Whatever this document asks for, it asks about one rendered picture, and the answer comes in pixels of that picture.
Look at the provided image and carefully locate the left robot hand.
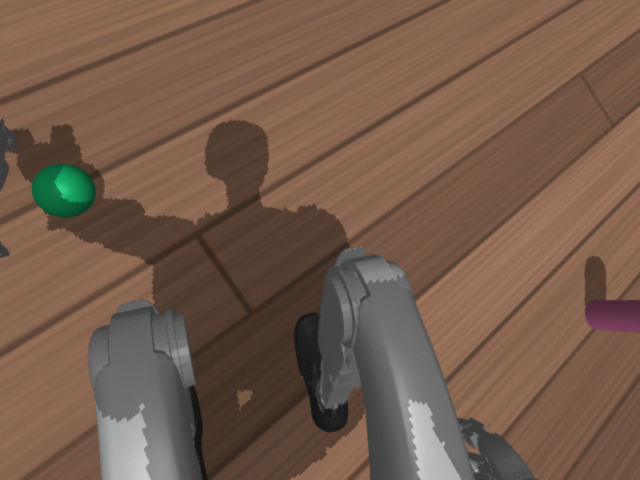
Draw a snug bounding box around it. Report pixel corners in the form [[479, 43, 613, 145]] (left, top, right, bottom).
[[0, 118, 19, 258]]

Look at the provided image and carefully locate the right robot hand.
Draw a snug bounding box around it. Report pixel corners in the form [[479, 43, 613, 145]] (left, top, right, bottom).
[[457, 417, 535, 480]]

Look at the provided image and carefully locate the right robot foot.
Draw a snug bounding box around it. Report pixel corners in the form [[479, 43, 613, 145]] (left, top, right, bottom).
[[294, 313, 348, 432]]

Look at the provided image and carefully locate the left robot foot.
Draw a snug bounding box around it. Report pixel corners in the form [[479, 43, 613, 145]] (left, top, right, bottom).
[[189, 386, 207, 480]]

